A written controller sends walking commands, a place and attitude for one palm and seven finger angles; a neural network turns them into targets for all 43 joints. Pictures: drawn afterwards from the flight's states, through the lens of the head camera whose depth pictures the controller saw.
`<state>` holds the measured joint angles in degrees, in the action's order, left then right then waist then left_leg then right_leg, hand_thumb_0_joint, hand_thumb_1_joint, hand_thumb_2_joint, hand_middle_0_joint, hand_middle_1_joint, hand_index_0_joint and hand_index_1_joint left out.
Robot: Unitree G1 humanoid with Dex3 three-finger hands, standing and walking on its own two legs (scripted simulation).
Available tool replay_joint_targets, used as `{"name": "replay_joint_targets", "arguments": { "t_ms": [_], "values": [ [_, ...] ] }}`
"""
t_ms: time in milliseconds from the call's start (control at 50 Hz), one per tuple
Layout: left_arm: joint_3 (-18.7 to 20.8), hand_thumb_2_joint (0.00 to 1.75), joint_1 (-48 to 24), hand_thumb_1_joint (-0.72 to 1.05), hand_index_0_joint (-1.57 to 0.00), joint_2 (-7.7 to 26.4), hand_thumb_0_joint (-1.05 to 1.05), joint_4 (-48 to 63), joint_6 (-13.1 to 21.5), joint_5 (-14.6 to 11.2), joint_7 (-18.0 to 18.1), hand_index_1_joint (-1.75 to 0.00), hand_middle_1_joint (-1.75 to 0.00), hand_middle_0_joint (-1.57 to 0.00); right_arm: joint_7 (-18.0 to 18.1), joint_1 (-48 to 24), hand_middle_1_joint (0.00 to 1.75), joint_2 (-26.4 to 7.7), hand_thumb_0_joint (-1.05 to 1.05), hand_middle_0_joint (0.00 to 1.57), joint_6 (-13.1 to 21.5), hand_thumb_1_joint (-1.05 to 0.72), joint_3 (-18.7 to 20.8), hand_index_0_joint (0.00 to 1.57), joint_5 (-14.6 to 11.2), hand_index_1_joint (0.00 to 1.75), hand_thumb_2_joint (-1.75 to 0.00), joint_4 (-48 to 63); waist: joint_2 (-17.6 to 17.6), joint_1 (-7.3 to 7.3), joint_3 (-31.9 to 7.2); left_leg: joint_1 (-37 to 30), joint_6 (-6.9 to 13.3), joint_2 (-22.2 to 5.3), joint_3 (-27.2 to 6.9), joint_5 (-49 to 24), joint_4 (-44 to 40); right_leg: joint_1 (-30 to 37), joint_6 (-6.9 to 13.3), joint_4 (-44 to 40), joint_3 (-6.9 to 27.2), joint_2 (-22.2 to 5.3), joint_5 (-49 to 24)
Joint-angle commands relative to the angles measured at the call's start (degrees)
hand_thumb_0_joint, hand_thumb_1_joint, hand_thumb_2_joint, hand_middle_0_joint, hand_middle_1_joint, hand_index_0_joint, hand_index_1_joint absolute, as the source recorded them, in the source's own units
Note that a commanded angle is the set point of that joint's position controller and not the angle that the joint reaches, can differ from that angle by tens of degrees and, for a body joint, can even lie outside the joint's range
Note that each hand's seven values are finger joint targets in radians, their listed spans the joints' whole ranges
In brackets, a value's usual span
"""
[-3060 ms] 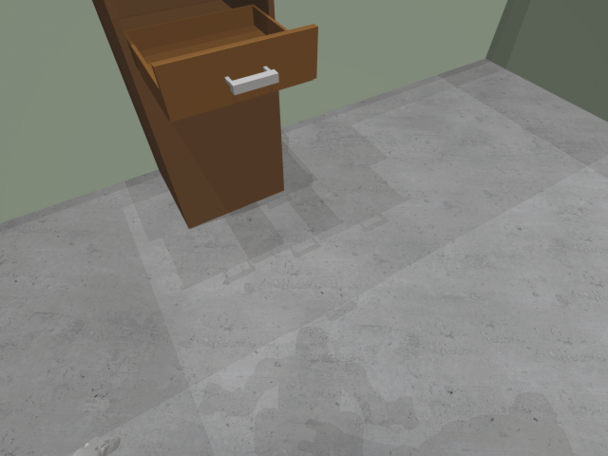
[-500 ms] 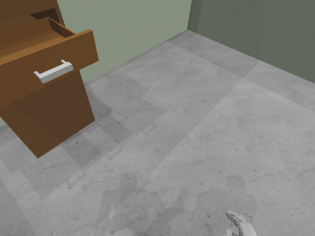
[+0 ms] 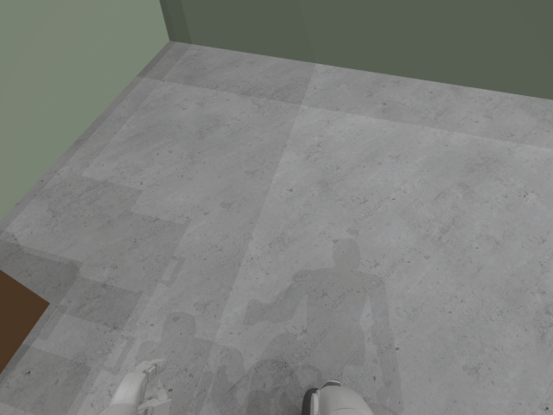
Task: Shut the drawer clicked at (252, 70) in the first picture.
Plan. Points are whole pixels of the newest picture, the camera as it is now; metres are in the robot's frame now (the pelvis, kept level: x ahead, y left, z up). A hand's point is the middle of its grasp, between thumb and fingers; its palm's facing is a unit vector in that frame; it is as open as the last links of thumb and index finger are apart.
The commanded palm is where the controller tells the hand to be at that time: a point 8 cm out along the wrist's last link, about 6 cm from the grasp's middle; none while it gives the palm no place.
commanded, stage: walk to a spot facing it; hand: left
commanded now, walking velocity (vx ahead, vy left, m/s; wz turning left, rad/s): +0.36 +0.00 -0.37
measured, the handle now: out of the picture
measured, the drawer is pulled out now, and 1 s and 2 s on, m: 0.30 0.30 0.30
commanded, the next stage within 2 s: turn to face it in 0.40 s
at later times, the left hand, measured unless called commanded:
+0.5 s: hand (155, 370) +0.22 +0.21 -0.18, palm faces -0.04 -0.98 -0.18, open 7.3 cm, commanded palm none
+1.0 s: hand (195, 250) +0.44 +0.16 -0.15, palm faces +0.01 -0.97 -0.23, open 7.4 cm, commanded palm none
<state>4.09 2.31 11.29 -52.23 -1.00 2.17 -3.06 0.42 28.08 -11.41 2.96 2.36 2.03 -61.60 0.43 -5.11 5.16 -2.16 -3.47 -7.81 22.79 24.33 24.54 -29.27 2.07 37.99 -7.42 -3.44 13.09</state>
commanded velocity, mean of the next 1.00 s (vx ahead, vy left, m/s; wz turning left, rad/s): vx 0.14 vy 0.00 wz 0.18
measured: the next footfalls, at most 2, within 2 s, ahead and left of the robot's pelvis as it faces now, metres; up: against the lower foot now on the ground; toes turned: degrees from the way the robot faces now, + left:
right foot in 0.04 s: +0.16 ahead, -0.11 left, +0.00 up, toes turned -9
left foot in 0.46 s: +0.32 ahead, +0.10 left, +0.00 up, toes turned +2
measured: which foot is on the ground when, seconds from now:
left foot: down 0.00-0.02, up 0.04-0.44, down 0.46-0.96, up 0.98-1.00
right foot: up 0.00-0.02, down 0.04-0.46, up 0.48-0.94, down 0.96-1.00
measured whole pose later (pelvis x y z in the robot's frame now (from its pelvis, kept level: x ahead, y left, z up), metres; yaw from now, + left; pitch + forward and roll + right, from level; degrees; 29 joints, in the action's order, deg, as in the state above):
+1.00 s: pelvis +0.32 -0.01 +0.00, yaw +2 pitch +0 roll +0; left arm 2.8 5.8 8.1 -54.4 0.8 0.9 1.5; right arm 0.4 20.9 -8.6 -2.1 3.7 0.7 -61.7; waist 2.6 -4.3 3.0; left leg 17.6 -0.8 0.2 1.0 26.8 43.1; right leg -16.3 0.7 32.5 -7.1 -2.2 15.0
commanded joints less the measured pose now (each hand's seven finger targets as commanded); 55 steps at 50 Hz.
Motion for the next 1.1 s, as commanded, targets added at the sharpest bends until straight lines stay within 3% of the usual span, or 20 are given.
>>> {"name": "replay_joint_targets", "arguments": {
  "t_ms": [0, 20, 40, 80, 140, 340, 400, 420, 440, 460, 520, 560, 680, 780, 880, 900, 940, 960, 1020, 1080],
  "values": [
    [3.2, 0.9, 22.0, 0.9, -0.2, 13.6, 0.0, -2.0, 3.7, 0.0, 1.3, -0.3, -0.3, -0.2, -0.6, -0.3, 0.3, -6.5, 0.0, 0.2, 1.2, -0.9, 0.9, 0.2, -1.7, 0.3, -0.9, 6.1, -7.6, 13.23, -19.9, 26.8, 2.1, -4.9, -3.0, -20.8, 39.0, 46.3, 8.7, -10.0, 16.9, -10.4, -2.8],
    [3.9, 0.9, 25.9, 0.9, -0.2, 18.4, 0.0, -3.0, 3.6, -1.6, 2.2, -0.3, -0.3, -0.2, -0.1, -3.8, 0.3, -4.2, 0.0, 0.2, 1.2, -0.9, 0.5, 0.2, -1.9, 0.3, -0.9, 8.8, -11.3, 13.17, -21.5, 40.1, 0.4, 2.1, -10.4, 9.6, 56.0, 49.4, 14.8, -16.3, 40.1, -23.0, -16.0],
    [3.9, 0.9, 23.5, 0.9, -0.2, 18.0, 0.0, -2.5, 3.1, -2.1, 2.6, -0.3, -0.3, -0.2, 0.3, -7.7, 0.3, -5.5, 0.0, 0.2, 1.2, -0.9, 1.2, 0.2, -1.9, 0.3, -0.9, 8.8, -3.9, 12.91, -18.8, 40.9, 1.6, -0.5, -17.9, 5.7, 58.0, 42.5, 15.1, -18.2, 35.1, -21.9, -12.5],
    [1.9, 0.9, 14.2, 0.9, -0.2, 12.0, 0.0, -0.8, 3.4, -1.9, 2.9, -0.3, -0.3, -0.2, 0.2, -9.2, 0.3, -4.7, 0.0, 0.2, 0.3, -0.9, 1.3, 0.2, -1.0, 0.3, -0.9, 7.9, -3.2, 7.99, -8.1, 39.2, 1.3, -4.0, -20.7, -3.3, 53.8, 25.6, 10.7, -21.9, 25.2, -16.4, -6.0],
    [1.0, 0.9, 9.5, 0.9, -0.2, 8.1, 0.0, -0.6, 4.3, -1.1, 3.2, -0.3, -0.3, -0.2, 0.0, -3.7, 0.3, -2.6, 0.0, 0.2, -1.5, -0.9, 1.2, 0.2, -0.2, 0.3, -0.9, 5.1, -6.3, 2.87, -5.2, 31.7, 0.3, -3.5, -19.4, -6.9, 43.7, 13.7, 7.9, -24.5, 14.9, -10.3, -6.9],
    [1.2, 0.9, 16.0, 0.9, -0.2, 8.3, 0.0, -3.5, 4.8, -0.9, 3.2, -0.3, -0.3, -0.2, -1.5, -17.2, 0.3, -1.5, 0.0, 0.2, 0.0, -0.9, 1.2, 0.2, -0.6, 0.3, -0.9, 9.9, -7.4, 6.39, -2.6, 27.4, 0.8, 1.2, -17.2, -10.1, 14.8, 18.4, 8.2, -23.2, 17.0, -9.5, -4.5],
    [1.3, 0.9, 15.4, 0.9, -0.2, 8.2, 0.0, -3.6, 4.2, -1.3, 3.2, -0.3, -0.3, -0.2, -0.8, -13.6, 0.3, -3.5, 0.0, 0.2, 0.7, -0.9, 1.5, 0.2, -0.6, 0.3, -0.9, 8.3, -5.4, 3.77, -2.6, 13.4, 1.4, 3.6, -15.2, -13.7, 4.3, 13.8, 5.4, -16.1, 15.3, -6.1, -7.3],
    [1.2, 0.9, 15.3, 0.9, -0.2, 6.8, 0.0, -3.1, 3.9, -1.3, 3.0, -0.3, -0.3, -0.2, -0.2, -7.7, 0.3, -6.5, 0.0, 0.2, 1.1, -0.9, 2.2, 0.2, -0.5, 0.3, -0.9, 6.7, 1.4, 1.21, -4.8, 2.6, 2.6, 0.3, -19.6, -12.9, 0.7, 7.5, 3.7, -5.4, 13.9, -2.8, -7.2],
    [0.8, 0.9, 16.4, 0.9, -0.2, 3.4, 0.0, -1.9, 3.7, -1.8, 2.4, -0.3, -0.3, -0.2, 0.3, -1.2, 0.3, -13.0, 0.0, 0.2, 1.3, -0.9, 3.6, 0.2, 0.4, 0.3, -0.9, 5.6, 15.5, -0.78, -8.9, -6.9, 7.9, -14.6, -36.7, -12.3, -4.5, -3.7, 0.4, 11.5, 6.1, 4.5, 8.8],
    [0.5, 0.9, 14.2, 0.9, -0.2, 4.2, 0.0, -0.7, 3.8, -1.3, 2.6, -0.3, -0.3, -0.2, 0.6, 1.2, 0.3, -13.9, 0.0, 0.2, 0.9, -0.9, 3.4, 0.2, 0.2, 0.3, -0.9, 5.0, 19.2, -1.99, -9.4, -6.1, 11.1, -22.1, -44.7, -11.0, -10.5, -8.5, -0.8, 26.1, 6.0, 4.9, 20.6],
    [0.6, 0.9, 14.4, 0.9, -0.2, 3.6, 0.0, -4.1, 3.5, -0.8, 2.1, -0.3, -0.3, -0.2, 1.1, -8.5, 0.3, -5.3, 0.0, 0.2, 1.4, -0.9, 0.4, 0.2, -0.6, 0.3, -0.9, 6.3, 4.7, 3.3, -2.3, 8.8, 11.2, -14.9, -31.7, -25.5, -10.7, -5.6, -1.6, 31.1, 8.5, -1.6, 9.4],
    [-0.1, 0.9, 18.4, 0.9, -0.2, 1.2, 0.0, -6.5, 2.4, -0.9, 2.5, -0.3, -0.3, -0.2, 1.2, -10.3, 0.3, -3.7, 0.0, 0.2, 2.0, -0.9, -0.2, 0.2, -1.1, 0.3, -0.9, 5.4, 8.0, 5.74, -4.6, 11.4, 9.8, -9.7, -22.6, -38.9, -9.8, 0.5, -3.2, 26.9, 6.9, -1.9, 5.4],
    [-0.7, 0.9, 15.0, 0.9, -0.2, 0.1, 0.0, -5.7, 1.2, -1.0, 3.9, -0.3, -0.3, -0.2, 1.4, -7.7, 0.3, -4.9, 0.0, 0.2, 0.9, -0.9, 0.8, 0.2, -1.3, 0.3, -0.9, 2.7, 7.2, 5.46, -7.2, 6.9, 11.5, -6.9, -22.7, -54.6, -5.5, 2.6, -5.6, 14.3, 3.7, -0.8, 3.2],
    [-0.1, 0.9, 7.1, 0.9, -0.2, 1.0, 0.0, -2.0, 0.6, -1.5, 4.3, -0.3, -0.3, -0.2, 1.3, -5.9, 0.3, -6.0, 0.0, 0.2, -1.2, -0.9, 1.9, 0.2, -0.9, 0.3, -0.9, 2.3, 10.2, 3.31, -5.6, 7.2, 12.7, -7.0, -28.7, -49.9, -3.6, 2.5, -6.1, 9.1, 3.6, 0.1, 7.7],
    [0.4, 0.9, 9.5, 0.9, -0.2, 1.8, 0.0, -0.9, 1.3, -1.9, 4.6, -0.3, -0.3, -0.2, 1.2, -8.6, 0.3, -7.3, 0.0, 0.2, -2.6, -0.9, 3.0, 0.2, -1.0, 0.3, -0.9, 3.7, 7.5, 5.52, -6.7, 13.0, 10.5, -4.7, -33.4, -40.0, 1.8, 15.1, -5.2, -9.4, 3.1, 1.5, 0.1],
    [0.7, 0.9, 11.8, 0.9, -0.2, 3.5, 0.0, -1.2, 1.9, -1.8, 4.8, -0.3, -0.3, -0.2, 1.0, -8.7, 0.3, -6.4, 0.0, 0.2, -2.6, -0.9, 3.1, 0.2, -1.4, 0.3, -0.9, 4.3, 3.9, 6.56, -8.3, 17.4, 7.8, -2.1, -31.9, -32.8, 5.7, 23.2, -4.8, -16.3, 4.9, -1.1, -8.1],
    [2.0, 0.9, 17.0, 0.9, -0.2, 11.9, 0.0, -1.5, 2.5, -1.1, 5.5, -0.3, -0.3, -0.2, 0.5, -7.3, 0.3, -2.1, 0.0, 0.2, -2.8, -0.9, 2.8, 0.2, -1.7, 0.3, -0.9, 7.0, -15.8, 7.49, -12.2, 34.4, 1.2, 8.9, -20.5, 11.4, 28.7, 35.6, 4.9, -17.1, 20.5, -25.6, -35.4],
    [2.0, 0.9, 15.7, 0.9, -0.2, 11.0, 0.0, -0.5, 2.5, -1.5, 5.6, -0.3, -0.3, -0.2, 0.6, -9.1, 0.3, -3.8, 0.0, 0.2, -4.0, -0.9, 3.2, 0.2, -1.3, 0.3, -0.9, 6.8, -14.5, 7.89, -10.7, 33.1, 1.1, 6.3, -23.9, 11.6, 37.4, 28.0, 6.9, -18.8, 19.2, -25.0, -31.0],
    [0.5, 0.9, 8.5, 0.9, -0.2, 5.8, 0.0, 1.7, 2.0, -1.4, 5.7, -0.3, -0.3, -0.2, -0.5, -10.8, 0.3, -2.7, 0.0, 0.2, -5.2, -0.9, 3.4, 0.2, -1.0, 0.3, -0.9, 6.1, -8.2, 4.52, -2.9, 35.3, 0.2, 3.5, -22.6, 1.5, 46.4, 19.8, 5.0, -19.4, 8.5, -18.0, -22.6],
    [0.4, 0.9, 10.0, 0.9, -0.2, 6.2, 0.0, 2.1, 2.3, -1.1, 5.6, -0.3, -0.3, -0.2, -1.1, -12.6, 0.3, -2.8, 0.0, 0.2, -5.9, -0.9, 3.4, 0.2, -0.9, 0.3, -0.9, 7.2, -10.0, 4.67, -3.4, 35.3, -0.9, 3.5, -21.1, -1.2, 44.7, 21.0, 4.5, -18.8, 3.7, -16.7, -25.2]
  ]
}}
